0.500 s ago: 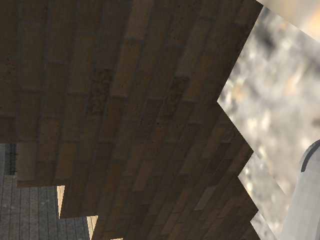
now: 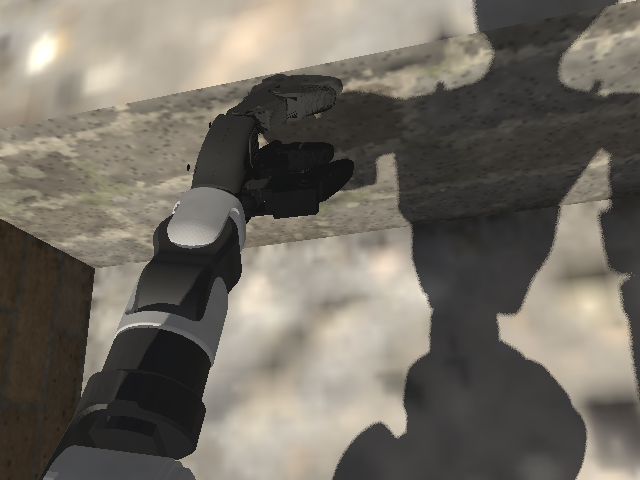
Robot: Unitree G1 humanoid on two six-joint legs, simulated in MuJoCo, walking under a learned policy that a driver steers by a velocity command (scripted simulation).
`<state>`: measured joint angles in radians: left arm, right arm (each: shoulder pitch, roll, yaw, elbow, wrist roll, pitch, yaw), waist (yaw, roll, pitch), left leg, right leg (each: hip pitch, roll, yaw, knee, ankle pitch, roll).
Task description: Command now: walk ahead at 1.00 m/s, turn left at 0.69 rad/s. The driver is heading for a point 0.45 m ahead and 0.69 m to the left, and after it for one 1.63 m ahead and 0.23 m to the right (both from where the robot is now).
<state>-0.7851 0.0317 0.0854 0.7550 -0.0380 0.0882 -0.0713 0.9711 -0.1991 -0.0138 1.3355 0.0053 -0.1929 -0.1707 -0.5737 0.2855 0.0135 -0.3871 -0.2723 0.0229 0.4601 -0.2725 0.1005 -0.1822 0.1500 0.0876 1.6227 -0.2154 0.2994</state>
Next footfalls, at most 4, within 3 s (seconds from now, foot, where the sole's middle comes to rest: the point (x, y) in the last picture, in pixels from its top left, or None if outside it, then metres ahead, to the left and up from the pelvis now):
0.14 left None -0.14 0.33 -0.72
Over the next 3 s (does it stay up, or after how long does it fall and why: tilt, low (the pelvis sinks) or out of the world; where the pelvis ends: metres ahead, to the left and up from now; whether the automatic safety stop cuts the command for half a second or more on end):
falls after 0.18 s (tilt)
